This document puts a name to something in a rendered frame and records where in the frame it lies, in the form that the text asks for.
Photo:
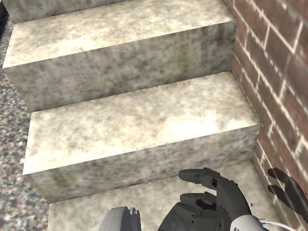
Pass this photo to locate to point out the robot right forearm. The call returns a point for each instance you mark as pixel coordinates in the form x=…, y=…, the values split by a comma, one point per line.
x=247, y=223

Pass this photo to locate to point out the right robot hand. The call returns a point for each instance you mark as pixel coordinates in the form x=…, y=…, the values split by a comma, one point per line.
x=217, y=212

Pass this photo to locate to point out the robot left thigh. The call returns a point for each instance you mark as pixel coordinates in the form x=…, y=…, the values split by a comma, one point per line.
x=121, y=219

